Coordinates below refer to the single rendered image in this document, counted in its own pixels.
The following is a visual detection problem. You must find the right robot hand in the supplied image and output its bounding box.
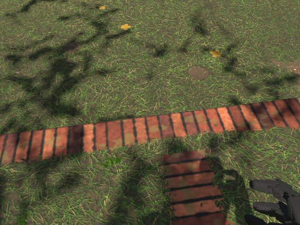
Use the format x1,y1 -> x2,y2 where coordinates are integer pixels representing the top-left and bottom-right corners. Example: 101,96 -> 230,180
244,178 -> 300,225

